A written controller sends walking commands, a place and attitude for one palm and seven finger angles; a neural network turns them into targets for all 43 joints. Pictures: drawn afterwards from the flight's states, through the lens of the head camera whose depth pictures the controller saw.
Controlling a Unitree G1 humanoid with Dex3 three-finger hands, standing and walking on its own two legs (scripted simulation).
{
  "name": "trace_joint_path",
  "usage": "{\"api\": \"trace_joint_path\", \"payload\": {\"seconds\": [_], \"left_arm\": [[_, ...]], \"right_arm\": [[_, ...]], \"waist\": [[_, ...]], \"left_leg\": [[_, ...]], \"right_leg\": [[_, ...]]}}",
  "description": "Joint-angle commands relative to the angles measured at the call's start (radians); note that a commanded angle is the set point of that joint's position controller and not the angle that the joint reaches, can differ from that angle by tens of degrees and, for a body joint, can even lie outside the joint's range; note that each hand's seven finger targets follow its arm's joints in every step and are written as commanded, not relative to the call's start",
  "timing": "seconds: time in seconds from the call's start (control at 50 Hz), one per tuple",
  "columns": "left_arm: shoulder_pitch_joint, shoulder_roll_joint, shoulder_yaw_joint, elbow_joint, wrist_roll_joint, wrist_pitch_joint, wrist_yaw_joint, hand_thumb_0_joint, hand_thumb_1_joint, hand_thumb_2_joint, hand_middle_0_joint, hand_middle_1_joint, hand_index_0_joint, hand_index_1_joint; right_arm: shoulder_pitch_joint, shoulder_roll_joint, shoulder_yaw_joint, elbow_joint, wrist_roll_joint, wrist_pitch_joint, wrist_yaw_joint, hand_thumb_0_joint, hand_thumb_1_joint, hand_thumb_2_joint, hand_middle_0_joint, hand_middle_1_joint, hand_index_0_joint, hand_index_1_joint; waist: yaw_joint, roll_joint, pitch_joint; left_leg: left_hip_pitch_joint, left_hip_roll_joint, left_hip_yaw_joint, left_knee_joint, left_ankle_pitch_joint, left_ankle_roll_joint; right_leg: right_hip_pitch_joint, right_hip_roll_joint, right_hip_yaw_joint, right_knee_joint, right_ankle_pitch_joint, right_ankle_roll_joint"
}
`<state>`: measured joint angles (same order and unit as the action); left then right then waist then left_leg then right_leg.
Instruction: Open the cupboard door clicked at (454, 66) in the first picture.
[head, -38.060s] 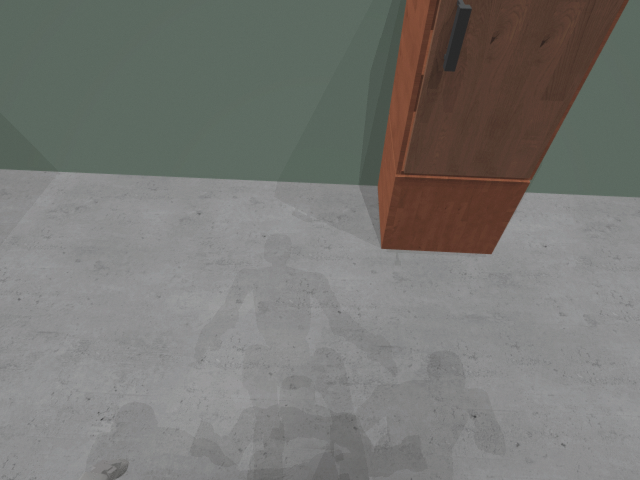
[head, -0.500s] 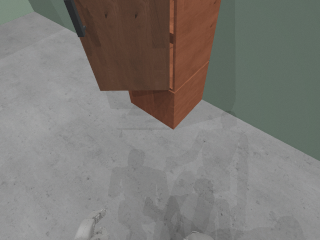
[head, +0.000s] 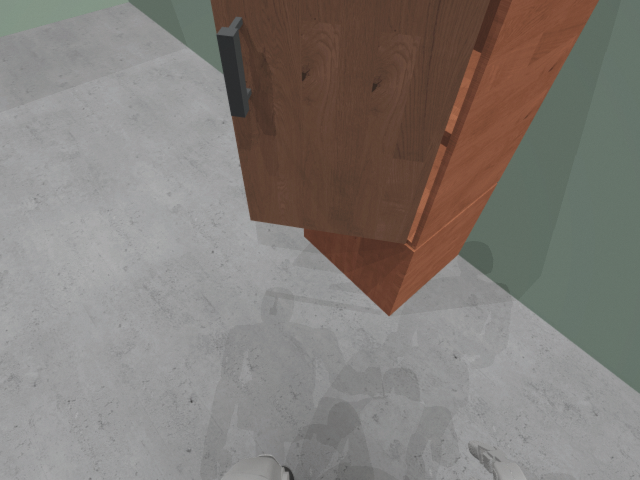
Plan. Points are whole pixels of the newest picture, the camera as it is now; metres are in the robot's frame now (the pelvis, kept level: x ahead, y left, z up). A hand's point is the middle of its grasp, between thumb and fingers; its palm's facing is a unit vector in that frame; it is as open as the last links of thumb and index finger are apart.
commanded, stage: take the last steps up to it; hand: left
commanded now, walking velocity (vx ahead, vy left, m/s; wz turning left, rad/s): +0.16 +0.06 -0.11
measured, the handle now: (238, 68) +0.69 +0.22 +0.12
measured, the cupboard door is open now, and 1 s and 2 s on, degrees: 39 39 39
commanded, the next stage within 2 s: come to a stop and stand still in 0.02 s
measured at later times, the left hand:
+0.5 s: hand (200, 416) +0.21 +0.20 -0.15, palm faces -0.05 -0.97 -0.25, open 7.3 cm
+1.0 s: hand out of the picture +0.10 +0.24 -0.16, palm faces -0.03 -0.97 -0.23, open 7.4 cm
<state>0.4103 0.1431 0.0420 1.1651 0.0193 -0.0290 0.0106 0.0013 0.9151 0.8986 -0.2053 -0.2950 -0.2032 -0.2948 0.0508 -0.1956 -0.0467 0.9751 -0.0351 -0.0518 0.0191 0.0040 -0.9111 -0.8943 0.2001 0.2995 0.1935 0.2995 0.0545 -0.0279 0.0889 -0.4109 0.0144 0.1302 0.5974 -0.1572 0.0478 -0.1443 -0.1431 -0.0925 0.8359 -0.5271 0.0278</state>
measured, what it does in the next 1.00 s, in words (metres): steps on the spot: right foot, then left foot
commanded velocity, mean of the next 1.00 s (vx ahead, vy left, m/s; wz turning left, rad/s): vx -0.10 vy -0.01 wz -0.01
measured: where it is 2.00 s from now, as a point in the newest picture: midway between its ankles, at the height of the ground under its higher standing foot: outside the picture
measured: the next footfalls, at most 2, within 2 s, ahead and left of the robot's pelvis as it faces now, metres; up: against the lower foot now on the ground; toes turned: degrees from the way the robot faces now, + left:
right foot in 0.34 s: +0.16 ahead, -0.10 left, +0.00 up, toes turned -7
left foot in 0.66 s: +0.13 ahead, +0.15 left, +0.00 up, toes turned +0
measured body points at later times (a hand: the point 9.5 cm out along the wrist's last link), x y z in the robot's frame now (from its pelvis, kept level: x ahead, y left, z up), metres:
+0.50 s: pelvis +0.11 +0.02 +0.01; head +0.16 +0.01 +0.46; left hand +0.21 +0.25 -0.13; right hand +0.09 -0.21 -0.15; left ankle +0.05 +0.12 -0.68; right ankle +0.12 -0.09 -0.72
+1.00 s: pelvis +0.08 +0.06 +0.02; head +0.11 +0.05 +0.47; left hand +0.11 +0.30 -0.14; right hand +0.11 -0.18 -0.14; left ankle +0.09 +0.15 -0.72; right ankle +0.02 -0.07 -0.72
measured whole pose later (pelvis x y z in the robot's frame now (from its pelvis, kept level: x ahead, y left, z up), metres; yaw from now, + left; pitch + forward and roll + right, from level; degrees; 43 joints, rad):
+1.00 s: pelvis +0.08 +0.06 +0.02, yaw -4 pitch +1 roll +1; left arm 0.24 0.18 0.02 1.10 0.01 0.02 0.03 0.00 0.91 0.90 -0.20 -0.29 -0.20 -0.29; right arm 0.19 -0.16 -0.03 1.07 -0.01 0.01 -0.03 0.01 -0.92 -0.89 0.21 0.30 0.20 0.30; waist 0.00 -0.01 0.05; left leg -0.23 -0.02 0.08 0.46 -0.24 0.04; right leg -0.15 -0.04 0.01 0.46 -0.33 0.02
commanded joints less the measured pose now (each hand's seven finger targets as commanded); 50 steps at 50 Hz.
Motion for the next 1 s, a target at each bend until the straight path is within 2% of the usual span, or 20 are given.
{"api": "trace_joint_path", "payload": {"seconds": [0.0, 0.08, 0.16, 0.22, 0.28, 0.32, 0.36, 0.38, 0.4, 0.48, 0.58, 0.6, 0.62, 0.64, 0.66, 0.72, 0.84, 0.9, 0.94, 0.98], "left_arm": [[-0.110, 0.070, 0.019, -0.137, 0.000, -0.018, 0.007, 0.000, 0.900, 0.900, -0.200, -0.300, -0.200, -0.300], [-0.038, 0.026, 0.018, -0.115, 0.007, 0.007, -0.007, 0.000, 0.900, 0.900, -0.200, -0.300, -0.200, -0.300], [-0.056, 0.000, 0.005, -0.125, 0.002, 0.021, 0.006, 0.000, 0.900, 0.900, -0.200, -0.300, -0.200, -0.300], [-0.066, 0.040, 0.003, -0.128, 0.002, 0.033, 0.016, 0.000, 0.900, 0.900, -0.200, -0.300, -0.200, -0.300], [-0.099, 0.099, 0.013, -0.151, 0.004, 0.046, 0.019, 0.000, 0.900, 0.900, -0.200, -0.300, -0.200, -0.300], [-0.103, 0.158, 0.021, -0.167, 0.009, 0.040, 0.022, 0.000, 0.900, 0.900, -0.200, -0.300, -0.200, -0.300], [-0.111, 0.213, 0.030, -0.171, 0.003, 0.029, 0.029, 0.000, 0.900, 0.900, -0.200, -0.300, -0.200, -0.300], [-0.091, 0.218, 0.030, -0.165, -0.002, 0.026, 0.034, 0.000, 0.900, 0.900, -0.200, -0.300, -0.200, -0.300], [-0.102, 0.219, 0.031, -0.171, 0.000, 0.026, 0.041, 0.000, 0.900, 0.900, -0.200, -0.300, -0.200, -0.300], [-0.209, 0.212, 0.040, -0.210, 0.005, 0.036, 0.044, 0.000, 0.900, 0.900, -0.200, -0.300, -0.200, -0.300], [-0.234, 0.201, 0.042, -0.201, -0.001, 0.041, 0.035, 0.000, 0.900, 0.900, -0.200, -0.300, -0.200, -0.300], [-0.226, 0.172, 0.036, -0.207, -0.010, 0.045, 0.030, 0.000, 0.900, 0.900, -0.200, -0.300, -0.200, -0.300], [-0.193, 0.119, 0.026, -0.214, -0.014, 0.053, 0.022, 0.000, 0.900, 0.900, -0.200, -0.300, -0.200, -0.300], [-0.202, 0.099, 0.023, -0.227, -0.014, 0.059, 0.025, 0.000, 0.900, 0.900, -0.200, -0.300, -0.200, -0.300], [-0.251, 0.110, 0.025, -0.228, -0.007, 0.075, 0.028, 0.000, 0.900, 0.900, -0.200, -0.300, -0.200, -0.300], [-0.213, 0.099, 0.026, -0.188, -0.003, 0.074, 0.018, 0.000, 0.900, 0.900, -0.200, -0.300, -0.200, -0.300], [-0.177, 0.086, 0.005, -0.153, -0.010, 0.052, 0.015, 0.000, 0.900, 0.900, -0.200, -0.300, -0.200, -0.300], [-0.119, 0.125, -0.003, -0.113, -0.006, 0.027, 0.025, 0.000, 0.900, 0.900, -0.200, -0.300, -0.200, -0.300], [-0.134, 0.143, -0.009, -0.112, -0.007, 0.021, 0.023, 0.000, 0.900, 0.900, -0.200, -0.300, -0.200, -0.300], [-0.120, 0.123, -0.014, -0.094, -0.010, 0.007, 0.028, 0.000, 0.900, 0.900, -0.200, -0.300, -0.200, -0.300]], "right_arm": [[0.279, -0.156, -0.031, 0.023, 0.008, 0.005, -0.042, 0.000, -0.900, -0.900, 0.200, 0.300, 0.200, 0.300], [0.237, -0.086, -0.006, 0.020, 0.009, -0.018, -0.047, 0.000, -0.900, -0.900, 0.200, 0.300, 0.200, 0.300], [0.230, -0.058, 0.006, 0.025, 0.007, -0.012, -0.055, 0.000, -0.900, -0.900, 0.200, 0.300, 0.200, 0.300], [0.204, -0.077, 0.008, 0.043, 0.012, 0.012, -0.064, 0.000, -0.900, -0.900, 0.200, 0.300, 0.200, 0.300], [0.207, -0.088, -0.002, 0.059, 0.019, 0.036, -0.068, 0.000, -0.900, -0.900, 0.200, 0.300, 0.200, 0.300], [0.239, -0.087, -0.015, 0.058, 0.024, 0.051, -0.066, 0.000, -0.900, -0.900, 0.200, 0.300, 0.200, 0.300], [0.295, -0.059, -0.020, 0.062, 0.032, 0.071, -0.062, 0.000, -0.900, -0.900, 0.200, 0.300, 0.200, 0.300], [0.276, -0.042, -0.018, 0.053, 0.037, 0.080, -0.058, 0.000, -0.900, -0.900, 0.200, 0.300, 0.200, 0.300], [0.236, -0.043, -0.021, 0.040, 0.038, 0.087, -0.058, 0.000, -0.900, -0.900, 0.200, 0.300, 0.200, 0.300], [0.209, -0.024, -0.016, 0.040, 0.038, 0.100, -0.054, 0.000, -0.900, -0.900, 0.200, 0.300, 0.200, 0.300], [0.294, -0.012, -0.013, 0.075, 0.031, 0.085, -0.047, 0.000, -0.900, -0.900, 0.200, 0.300, 0.200, 0.300], [0.313, -0.046, -0.016, 0.075, 0.026, 0.074, -0.046, 0.000, -0.900, -0.900, 0.200, 0.300, 0.200, 0.300], [0.275, -0.103, -0.027, 0.051, 0.016, 0.063, -0.046, 0.000, -0.900, -0.900, 0.200, 0.300, 0.200, 0.300], [0.250, -0.153, -0.029, 0.021, 0.007, 0.065, -0.052, 0.000, -0.900, -0.900, 0.200, 0.300, 0.200, 0.300], [0.225, -0.136, -0.027, 0.016, 0.002, 0.060, -0.061, 0.000, -0.900, -0.900, 0.200, 0.300, 0.200, 0.300], [0.172, -0.103, -0.008, 0.007, 0.004, 0.051, -0.074, 0.000, -0.900, -0.900, 0.200, 0.300, 0.200, 0.300], [0.223, -0.109, -0.012, 0.052, 0.017, 0.042, -0.068, 0.000, -0.900, -0.900, 0.200, 0.300, 0.200, 0.300], [0.211, -0.072, -0.007, 0.061, 0.034, 0.040, -0.060, 0.000, -0.900, -0.900, 0.200, 0.300, 0.200, 0.300], [0.220, -0.055, -0.001, 0.072, 0.030, 0.040, -0.048, 0.000, -0.900, -0.900, 0.200, 0.300, 0.200, 0.300], [0.238, -0.076, -0.002, 0.092, 0.027, 0.039, -0.053, 0.000, -0.900, -0.900, 0.200, 0.300, 0.200, 0.300]], "waist": [[-0.116, 0.216, -0.141], [-0.037, 0.099, -0.109], [-0.024, 0.036, -0.117], [-0.021, 0.112, -0.105], [-0.021, 0.116, -0.064], [-0.029, 0.025, -0.066], [-0.053, -0.139, -0.169], [-0.033, -0.230, -0.205], [-0.011, -0.223, -0.205], [-0.045, -0.121, -0.176], [-0.079, -0.131, -0.172], [-0.081, -0.026, -0.177], [-0.053, 0.205, -0.169], [-0.057, 0.288, -0.115], [-0.072, 0.262, -0.065], [-0.035, 0.192, -0.042], [-0.055, 0.147, -0.121], [-0.061, 0.025, -0.100], [-0.073, 0.049, -0.076], [-0.077, -0.098, -0.155]], "left_leg": [[0.331, 0.358, -0.368, -0.322, 0.070, 0.162], [0.240, 0.277, -0.192, -0.371, 0.238, 0.135], [0.195, 0.252, -0.100, -0.314, 0.574, 0.118], [0.191, 0.259, -0.103, -0.251, 0.590, 0.097], [0.185, 0.232, -0.127, -0.184, 0.496, 0.054], [0.164, 0.148, -0.105, -0.091, 0.363, -0.014], [0.123, 0.030, -0.032, 0.086, 0.040, -0.074], [0.072, -0.026, -0.030, 0.237, -0.349, -0.088], [0.024, -0.030, -0.095, 0.384, -0.484, -0.078], [0.008, -0.015, -0.133, 0.370, -0.432, -0.092], [0.198, -0.012, -0.075, -0.119, -0.111, -0.095], [0.282, 0.046, -0.120, -0.215, 0.030, -0.075], [0.265, 0.220, -0.328, -0.263, 0.207, -0.006], [0.159, 0.329, -0.398, -0.294, 0.316, 0.090], [0.097, 0.319, -0.411, -0.334, 0.254, 0.125], [0.133, 0.256, -0.307, -0.293, 0.322, 0.116], [0.295, 0.210, -0.264, -0.253, 0.370, 0.093], [0.235, 0.100, -0.195, -0.191, 0.139, -0.010], [0.270, 0.062, -0.173, -0.216, 0.127, -0.033], [0.326, 0.081, -0.164, -0.184, 0.206, -0.030]], "right_leg": [[-0.459, 0.011, 0.086, 0.502, 0.062, -0.049], [-0.380, 0.003, 0.063, 0.335, 0.168, -0.025], [-0.227, 0.037, 0.058, 0.046, 0.243, -0.011], [-0.131, 0.070, 0.043, -0.105, 0.260, -0.018], [-0.085, 0.073, 0.050, -0.253, 0.353, -0.032], [-0.049, 0.011, 0.130, -0.294, 0.790, -0.074], [0.020, -0.162, 0.270, -0.305, 1.155, -0.194], [0.069, -0.232, 0.319, -0.374, 1.281, -0.266], [0.073, -0.258, 0.337, -0.400, 1.295, -0.298], [0.052, -0.183, 0.224, -0.404, 1.129, -0.249], [-0.017, -0.096, 0.173, -0.330, 0.818, -0.143], [-0.090, -0.044, 0.141, -0.270, 0.644, -0.093], [-0.174, 0.055, 0.077, -0.207, 0.318, -0.028], [-0.174, 0.098, 0.054, -0.114, 0.042, -0.008], [-0.192, 0.116, 0.089, 0.013, -0.025, -0.010], [-0.212, 0.103, 0.131, 0.087, 0.040, -0.021], [-0.095, 0.107, 0.072, -0.267, 0.144, -0.011], [-0.008, 0.030, 0.182, -0.500, 0.446, -0.047], [-0.065, -0.001, 0.182, -0.475, 0.490, -0.068], [-0.017, 0.020, 0.163, -0.456, 0.579, -0.060]]}}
